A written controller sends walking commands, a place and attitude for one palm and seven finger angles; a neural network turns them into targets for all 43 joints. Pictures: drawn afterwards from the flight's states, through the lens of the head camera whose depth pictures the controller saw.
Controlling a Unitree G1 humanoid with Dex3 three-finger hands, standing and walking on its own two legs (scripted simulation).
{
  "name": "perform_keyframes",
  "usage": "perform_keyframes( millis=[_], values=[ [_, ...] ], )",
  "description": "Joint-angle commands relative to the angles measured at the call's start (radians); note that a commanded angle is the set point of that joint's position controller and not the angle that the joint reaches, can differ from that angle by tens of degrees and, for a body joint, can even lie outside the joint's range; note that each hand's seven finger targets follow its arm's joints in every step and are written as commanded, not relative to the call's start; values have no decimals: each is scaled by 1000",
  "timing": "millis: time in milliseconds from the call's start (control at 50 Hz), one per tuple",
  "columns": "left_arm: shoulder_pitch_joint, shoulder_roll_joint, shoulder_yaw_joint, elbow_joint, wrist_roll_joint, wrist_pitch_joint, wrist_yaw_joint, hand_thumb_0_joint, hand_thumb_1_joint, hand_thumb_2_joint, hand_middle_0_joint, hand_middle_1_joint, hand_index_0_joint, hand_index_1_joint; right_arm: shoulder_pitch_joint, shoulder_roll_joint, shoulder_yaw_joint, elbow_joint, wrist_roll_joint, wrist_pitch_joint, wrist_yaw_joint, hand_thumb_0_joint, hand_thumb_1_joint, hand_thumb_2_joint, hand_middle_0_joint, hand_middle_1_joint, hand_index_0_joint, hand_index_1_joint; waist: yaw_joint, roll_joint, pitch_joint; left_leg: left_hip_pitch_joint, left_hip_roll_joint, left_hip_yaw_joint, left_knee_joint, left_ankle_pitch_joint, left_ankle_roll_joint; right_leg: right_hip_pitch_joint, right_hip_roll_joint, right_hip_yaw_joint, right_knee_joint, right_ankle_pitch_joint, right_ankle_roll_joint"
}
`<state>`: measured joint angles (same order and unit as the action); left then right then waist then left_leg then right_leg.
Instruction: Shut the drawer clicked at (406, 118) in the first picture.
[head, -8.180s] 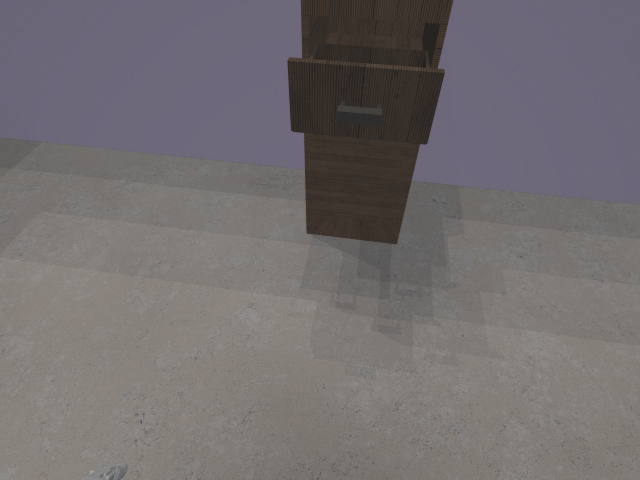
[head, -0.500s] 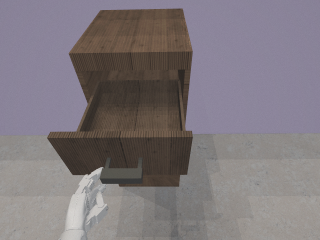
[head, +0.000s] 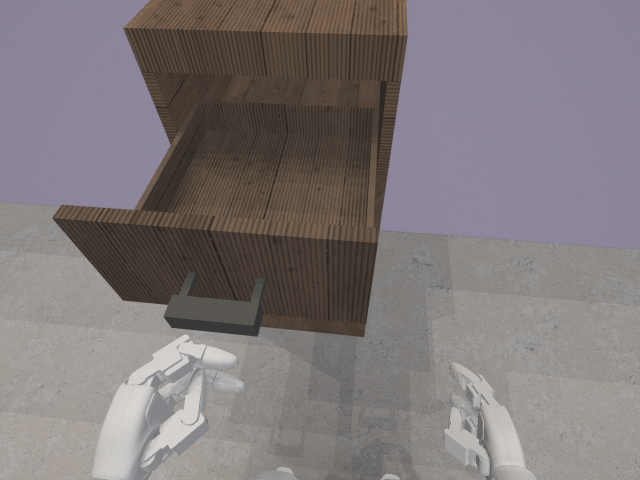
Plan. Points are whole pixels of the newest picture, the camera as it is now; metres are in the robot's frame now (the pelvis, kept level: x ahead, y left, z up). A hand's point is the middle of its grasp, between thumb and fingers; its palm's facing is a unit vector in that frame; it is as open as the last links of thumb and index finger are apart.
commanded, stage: raise the hand and make a fist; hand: left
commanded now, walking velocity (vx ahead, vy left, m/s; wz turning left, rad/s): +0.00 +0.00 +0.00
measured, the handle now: (220, 298) +0.31 +0.15 +0.08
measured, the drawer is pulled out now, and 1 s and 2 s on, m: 0.30 0.30 0.30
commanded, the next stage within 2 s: bring the fist close to the handle in 1.16 s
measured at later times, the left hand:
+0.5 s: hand (158, 439) +0.14 +0.14 +0.14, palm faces -0.03 -1.00 -0.03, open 3.1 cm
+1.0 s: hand (127, 425) +0.15 +0.16 +0.17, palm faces -0.03 -1.00 -0.03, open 3.2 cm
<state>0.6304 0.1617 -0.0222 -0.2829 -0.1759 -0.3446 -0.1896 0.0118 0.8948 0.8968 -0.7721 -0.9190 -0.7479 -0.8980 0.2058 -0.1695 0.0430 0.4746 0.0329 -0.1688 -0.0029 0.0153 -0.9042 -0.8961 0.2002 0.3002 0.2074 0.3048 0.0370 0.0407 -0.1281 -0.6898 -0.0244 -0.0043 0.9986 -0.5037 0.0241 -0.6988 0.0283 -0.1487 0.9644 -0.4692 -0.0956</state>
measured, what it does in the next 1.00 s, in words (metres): stands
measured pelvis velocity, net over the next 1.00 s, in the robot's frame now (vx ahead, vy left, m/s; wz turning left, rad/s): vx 0.01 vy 0.04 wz -0.02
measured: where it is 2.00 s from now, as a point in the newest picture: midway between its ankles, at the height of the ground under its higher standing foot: outside the picture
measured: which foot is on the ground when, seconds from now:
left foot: down 0.00-1.00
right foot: down 0.00-1.00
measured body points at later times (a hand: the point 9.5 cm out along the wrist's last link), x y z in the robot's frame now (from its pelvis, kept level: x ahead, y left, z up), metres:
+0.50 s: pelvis +0.00 +0.03 +0.02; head +0.00 +0.01 +0.47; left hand +0.14 +0.20 +0.14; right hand +0.21 -0.20 -0.02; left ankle -0.01 +0.11 -0.68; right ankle +0.01 -0.06 -0.68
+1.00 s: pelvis +0.01 +0.04 +0.03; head +0.00 +0.03 +0.48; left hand +0.14 +0.21 +0.17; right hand +0.20 -0.17 -0.02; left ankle -0.01 +0.11 -0.68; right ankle +0.01 -0.06 -0.68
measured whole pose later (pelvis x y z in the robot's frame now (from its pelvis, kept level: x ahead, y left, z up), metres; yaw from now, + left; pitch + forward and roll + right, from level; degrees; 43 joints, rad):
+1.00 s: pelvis +0.01 +0.04 +0.03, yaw -1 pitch +3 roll -1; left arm 0.88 0.17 -0.09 -0.74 -0.14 -0.06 -0.09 0.01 0.90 0.90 -1.40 -1.60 -1.40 -1.59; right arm 0.26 -0.22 0.04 0.47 0.06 -0.22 0.01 0.02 -0.90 -0.90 0.20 0.30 0.21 0.30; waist 0.03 0.06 -0.10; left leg -0.40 -0.05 0.03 0.80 -0.45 0.08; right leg -0.42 0.01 -0.10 0.77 -0.40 -0.03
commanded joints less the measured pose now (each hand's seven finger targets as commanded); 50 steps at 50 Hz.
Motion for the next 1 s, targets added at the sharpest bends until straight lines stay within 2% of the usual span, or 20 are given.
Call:
perform_keyframes(
  millis=[0, 40, 60, 100, 140, 160, 200, 260, 360, 400, 420, 440, 580, 680, 720, 740, 800, 860, 900, 980],
  values=[
    [167, 82, 123, -231, -46, -7, 18, 0, 900, 900, -960, -1123, -960, -1123, -80, -121, -73, -172, 19, -47, -26, 0, -900, -900, 200, 300, 200, 300, -9, -128, -198, -2, 6, -31, -115, 272, 9, 388, -103, 278, -227, 478, 141],
    [211, 82, 139, -263, -59, -16, 26, 0, 900, 900, -1000, -1167, -1000, -1167, -80, -116, -76, -161, 20, -50, -27, 0, -900, -900, 200, 300, 200, 300, -7, -157, -166, -5, 8, -33, -129, 268, 7, 396, -106, 274, -230, 514, 148],
    [202, 67, 117, -279, -61, -26, 25, 0, 900, 900, -1020, -1188, -1020, -1188, -85, -119, -74, -160, 21, -57, -27, 0, -900, -900, 200, 300, 200, 300, -15, -153, -131, -5, 8, -32, -139, 258, 8, 376, -105, 272, -239, 494, 148],
    [203, 80, 120, -309, -58, -48, 33, 0, 900, 900, -1060, -1232, -1060, -1232, -95, -123, -76, -153, 20, -71, -29, 0, -900, -900, 200, 300, 200, 300, -19, -144, -102, 8, 9, -32, -141, 254, 11, 347, -104, 277, -256, 441, 149],
    [246, 74, 114, -329, -59, -72, 28, 0, 900, 900, -1100, -1275, -1100, -1275, -76, -124, -85, -145, 21, -87, -25, 0, -900, -900, 200, 300, 200, 300, -18, -119, -101, 29, 8, -27, -145, 255, 11, 336, -104, 276, -266, 400, 147],
    [259, 52, 78, -353, -59, -81, 22, 0, 900, 900, -1120, -1297, -1120, -1297, -77, -128, -83, -152, 20, -97, -22, 0, -900, -900, 200, 300, 200, 300, -20, -99, -104, 43, 7, -25, -153, 255, 14, 322, -99, 260, -266, 368, 138],
    [242, 51, 60, -374, -57, -91, 22, 0, 900, 900, -1160, -1340, -1160, -1340, -75, -136, -85, -149, 21, -111, -22, 0, -900, -900, 200, 300, 200, 300, -33, -94, -92, 70, 8, -26, -151, 261, 19, 293, -95, 252, -280, 334, 134],
    [261, 43, 24, -413, -50, -87, 27, 0, 900, 900, -1220, -1405, -1220, -1405, -62, -142, -87, -163, 21, -128, -19, 0, -900, -900, 200, 300, 200, 300, -33, -73, -90, 97, 8, -25, -175, 245, 23, 263, -80, 219, -284, 231, 111],
    [276, 51, -8, -482, -11, -39, 74, 0, 900, 900, -1320, -1513, -1320, -1513, -63, -145, -83, -191, 21, -124, -14, 0, -900, -900, 200, 300, 200, 300, -23, -27, -62, 147, 22, -30, -221, 238, 28, 228, -50, 153, -272, 144, 77],
    [292, 68, 14, -486, 2, -6, 99, 0, 900, 900, -1360, -1557, -1360, -1557, -73, -141, -80, -196, 21, -111, -14, 0, -900, -900, 200, 300, 200, 300, -13, -51, -47, 151, 27, -33, -236, 237, 29, 234, -43, 138, -271, 144, 74],
    [275, 46, -18, -502, 7, 5, 100, 0, 900, 900, -1380, -1578, -1380, -1578, -72, -142, -74, -204, 22, -106, -13, 0, -900, -900, 200, 300, 200, 300, -22, -42, -33, 158, 27, -34, -247, 227, 29, 225, -40, 129, -271, 135, 73],
    [275, 48, -15, -510, 7, 17, 104, 0, 900, 900, -1400, -1600, -1400, -1600, -76, -137, -72, -210, 23, -103, -11, 0, -900, -900, 200, 300, 200, 300, -17, -43, -9, 156, 30, -38, -259, 216, 27, 220, -36, 122, -272, 121, 71],
    [228, 40, -55, -606, 10, 100, 103, 0, 900, 900, -1400, -1600, -1400, -1600, -84, -141, -45, -222, 27, -106, -5, 0, -900, -900, 200, 300, 200, 300, -22, -34, 37, 198, 45, -68, -314, 189, 24, 228, -25, 88, -284, 99, 67],
    [217, 55, -52, -666, 28, 158, 103, 0, 900, 900, -1400, -1600, -1400, -1600, -79, -140, -35, -218, 32, -112, 1, 0, -900, -900, 200, 300, 200, 300, -14, -4, 23, 244, 53, -82, -344, 236, 15, 260, -24, 74, -282, 144, 62],
    [242, 55, -38, -681, 25, 182, 104, 0, 900, 900, -1400, -1600, -1400, -1600, -88, -134, -35, -216, 36, -114, 5, 0, -900, -900, 200, 300, 200, 300, -3, -15, 14, 258, 57, -86, -359, 269, 5, 282, -23, 65, -281, 171, 62],
    [243, 54, -42, -690, 25, 190, 101, 0, 900, 900, -1400, -1600, -1400, -1600, -86, -135, -35, -213, 37, -115, 8, 0, -900, -900, 200, 300, 200, 300, -6, -35, 13, 267, 59, -88, -362, 280, 3, 286, -22, 63, -283, 182, 64],
    [278, 45, -22, -639, 18, 221, 96, 0, 900, 900, -1400, -1600, -1400, -1600, -106, -133, -38, -203, 39, -114, 6, 0, -900, -900, 200, 300, 200, 300, 2, -65, 37, 259, 55, -84, -370, 303, -5, 300, -17, 59, -290, 211, 64],
    [287, 33, -31, -655, 13, 227, 89, 0, 900, 900, -1400, -1600, -1400, -1600, -101, -135, -39, -199, 38, -117, 5, 0, -900, -900, 200, 300, 200, 300, 1, -72, 38, 271, 51, -77, -374, 329, -10, 308, -17, 55, -291, 237, 66],
    [274, 42, -33, -693, 19, 220, 92, 0, 900, 900, -1400, -1600, -1400, -1600, -98, -136, -42, -202, 37, -124, 8, 0, -900, -900, 200, 300, 200, 300, 2, -18, 28, 282, 49, -77, -371, 345, -13, 311, -19, 57, -287, 241, 63],
    [311, 34, -50, -742, 27, 183, 107, 0, 900, 900, -1400, -1600, -1400, -1600, -70, -134, -49, -198, 30, -137, 17, 0, -900, -900, 200, 300, 200, 300, 1, 3, -17, 313, 50, -75, -350, 407, -13, 307, -19, 58, -279, 269, 66]
  ],
)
